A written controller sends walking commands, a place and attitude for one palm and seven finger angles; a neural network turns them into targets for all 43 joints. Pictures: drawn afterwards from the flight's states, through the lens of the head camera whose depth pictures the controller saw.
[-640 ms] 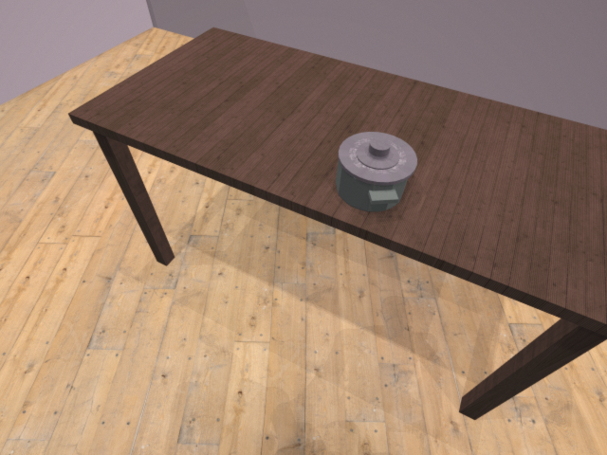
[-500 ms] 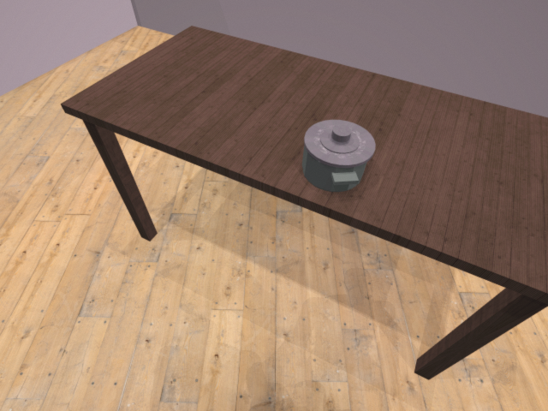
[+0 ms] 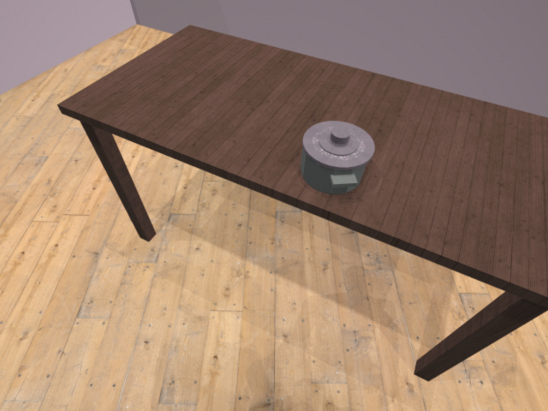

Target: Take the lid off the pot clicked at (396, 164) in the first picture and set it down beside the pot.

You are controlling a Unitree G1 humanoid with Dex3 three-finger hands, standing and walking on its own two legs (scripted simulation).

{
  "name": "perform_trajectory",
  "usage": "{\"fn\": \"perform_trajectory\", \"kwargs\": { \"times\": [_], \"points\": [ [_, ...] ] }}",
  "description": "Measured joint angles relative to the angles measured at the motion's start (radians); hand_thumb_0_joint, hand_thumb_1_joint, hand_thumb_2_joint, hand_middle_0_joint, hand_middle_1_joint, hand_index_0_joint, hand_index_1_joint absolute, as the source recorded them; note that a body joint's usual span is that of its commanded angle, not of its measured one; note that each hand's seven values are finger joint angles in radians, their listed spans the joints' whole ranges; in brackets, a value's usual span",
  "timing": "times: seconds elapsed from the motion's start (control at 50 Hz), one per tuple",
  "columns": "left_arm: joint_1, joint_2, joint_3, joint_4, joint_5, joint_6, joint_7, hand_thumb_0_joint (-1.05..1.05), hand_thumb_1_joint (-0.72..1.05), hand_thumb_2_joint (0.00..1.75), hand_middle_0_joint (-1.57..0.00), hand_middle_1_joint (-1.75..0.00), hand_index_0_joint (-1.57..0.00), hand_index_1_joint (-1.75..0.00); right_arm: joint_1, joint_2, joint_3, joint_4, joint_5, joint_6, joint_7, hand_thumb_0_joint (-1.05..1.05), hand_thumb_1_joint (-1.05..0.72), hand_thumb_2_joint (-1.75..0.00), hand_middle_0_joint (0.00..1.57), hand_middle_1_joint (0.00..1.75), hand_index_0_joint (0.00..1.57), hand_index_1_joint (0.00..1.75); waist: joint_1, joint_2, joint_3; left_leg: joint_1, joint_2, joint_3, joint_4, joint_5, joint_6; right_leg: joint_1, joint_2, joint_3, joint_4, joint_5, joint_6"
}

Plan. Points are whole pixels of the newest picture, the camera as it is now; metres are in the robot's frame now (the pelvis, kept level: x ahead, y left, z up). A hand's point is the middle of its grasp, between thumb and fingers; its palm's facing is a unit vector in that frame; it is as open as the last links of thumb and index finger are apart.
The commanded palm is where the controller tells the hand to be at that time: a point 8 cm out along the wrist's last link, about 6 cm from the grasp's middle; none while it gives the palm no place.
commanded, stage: turn to face it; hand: left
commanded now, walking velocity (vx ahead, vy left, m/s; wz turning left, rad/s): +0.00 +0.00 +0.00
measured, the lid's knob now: (340, 135) +0.65 -0.10 +0.02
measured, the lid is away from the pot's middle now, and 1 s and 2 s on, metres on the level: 0.01 0.01 0.01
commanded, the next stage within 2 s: take the last steps up to it in 0.92 s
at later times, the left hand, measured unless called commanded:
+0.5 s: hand out of the picture +0.04 +0.17 -0.18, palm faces -0.06 -0.96 -0.26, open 7.3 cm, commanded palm none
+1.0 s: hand (151, 409) +0.15 +0.21 -0.17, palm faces -0.28 -0.94 -0.20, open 7.3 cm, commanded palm none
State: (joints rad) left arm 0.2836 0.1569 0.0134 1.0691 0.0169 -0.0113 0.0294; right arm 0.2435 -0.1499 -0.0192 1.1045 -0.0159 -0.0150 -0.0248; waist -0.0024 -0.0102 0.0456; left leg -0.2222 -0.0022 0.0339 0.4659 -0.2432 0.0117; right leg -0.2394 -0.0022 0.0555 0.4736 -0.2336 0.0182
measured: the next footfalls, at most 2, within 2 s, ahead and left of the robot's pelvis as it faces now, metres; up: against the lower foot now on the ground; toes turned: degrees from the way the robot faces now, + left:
left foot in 0.82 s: +0.06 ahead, +0.11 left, +0.00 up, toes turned -18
right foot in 1.28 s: -0.06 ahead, -0.07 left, +0.00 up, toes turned -25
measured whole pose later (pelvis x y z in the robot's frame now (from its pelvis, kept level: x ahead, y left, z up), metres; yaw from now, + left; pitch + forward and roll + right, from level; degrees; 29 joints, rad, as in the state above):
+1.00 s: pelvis +0.00 +0.04 +0.00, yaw -20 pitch +2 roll -2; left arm 0.19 0.27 0.09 0.89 0.02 0.04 0.00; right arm 0.24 -0.16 -0.01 0.92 -0.03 0.00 -0.04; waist 0.00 -0.06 0.05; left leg -0.23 0.00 0.03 0.46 -0.26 0.06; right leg -0.51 0.05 0.07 1.09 -0.39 0.04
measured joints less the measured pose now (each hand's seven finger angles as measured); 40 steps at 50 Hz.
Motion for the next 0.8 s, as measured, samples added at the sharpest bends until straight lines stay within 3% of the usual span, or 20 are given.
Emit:
{"fn": "perform_trajectory", "kwargs": {
  "times": [0.16, 0.32, 0.42, 0.48, 0.56, 0.7, 0.8],
  "points": [
    [-0.002, -0.002, 0.002, -0.001, -0.001, 0.001, -0.002, 0.01, 0.91, 0.90, -0.20, -0.30, -0.20, -0.30, 0.000, 0.002, 0.001, 0.004, 0.000, 0.001, -0.002, 0.01, -0.91, -0.90, 0.20, 0.30, 0.20, 0.30, 0.003, -0.002, 0.001, 0.002, 0.003, 0.002, -0.001, -0.003, -0.001, 0.001, 0.002, 0.002, -0.002, -0.001, -0.001],
    [-0.002, 0.014, 0.038, -0.049, 0.004, 0.042, -0.024, 0.01, 0.91, 0.90, -0.20, -0.30, -0.20, -0.30, -0.025, -0.002, -0.024, -0.063, -0.005, 0.022, -0.008, 0.01, -0.91, -0.90, 0.20, 0.30, 0.20, 0.30, 0.015, -0.011, 0.023, -0.040, 0.028, 0.064, 0.081, -0.051, -0.005, -0.083, 0.031, 0.059, 0.113, -0.037, -0.012],
    [0.003, 0.028, 0.061, -0.085, 0.008, 0.045, -0.032, 0.01, 0.91, 0.90, -0.20, -0.30, -0.20, -0.30, -0.050, -0.026, -0.041, -0.107, -0.009, 0.029, -0.006, 0.01, -0.91, -0.90, 0.20, 0.30, 0.20, 0.30, 0.032, 0.014, 0.041, -0.063, 0.071, 0.109, 0.176, -0.110, -0.024, -0.111, 0.036, -0.013, 0.200, -0.090, -0.032],
    [0.003, 0.024, 0.061, -0.106, 0.007, 0.030, -0.022, 0.01, 0.91, 0.90, -0.20, -0.30, -0.20, -0.30, -0.080, -0.046, -0.048, -0.121, -0.003, 0.047, -0.011, 0.01, -0.91, -0.90, 0.20, 0.30, 0.20, 0.30, 0.032, 0.033, 0.044, -0.150, 0.054, 0.038, 0.376, -0.235, -0.033, -0.121, 0.060, -0.009, 0.190, -0.083, -0.062],
    [0.001, 0.015, 0.059, -0.129, 0.002, 0.031, -0.016, 0.01, 0.91, 0.90, -0.20, -0.30, -0.20, -0.30, -0.122, -0.064, -0.049, -0.147, -0.002, 0.044, -0.013, 0.01, -0.91, -0.90, 0.20, 0.30, 0.20, 0.30, 0.037, 0.029, 0.051, -0.236, 0.024, -0.025, 0.573, -0.222, -0.047, -0.092, 0.077, 0.024, 0.085, -0.014, -0.071],
    [-0.010, 0.023, 0.053, -0.161, 0.007, 0.037, -0.019, 0.01, 0.91, 0.90, -0.20, -0.30, -0.21, -0.30, -0.155, -0.068, -0.043, -0.187, 0.004, 0.041, -0.012, 0.01, -0.91, -0.90, 0.20, 0.30, 0.20, 0.30, 0.043, 0.002, 0.034, -0.210, 0.017, -0.055, 0.457, -0.196, -0.057, -0.068, 0.096, 0.088, -0.006, 0.048, -0.053],
    [-0.034, 0.051, 0.054, -0.179, 0.008, 0.047, -0.020, 0.01, 0.91, 0.90, -0.20, -0.30, -0.21, -0.30, -0.143, -0.056, -0.033, -0.206, 0.010, 0.026, -0.010, 0.01, -0.91, -0.90, 0.20, 0.30, 0.20, 0.30, 0.035, -0.023, 0.018, -0.105, 0.000, -0.060, 0.194, -0.126, -0.041, -0.083, 0.107, 0.121, 0.001, 0.053, -0.024]
  ]
}}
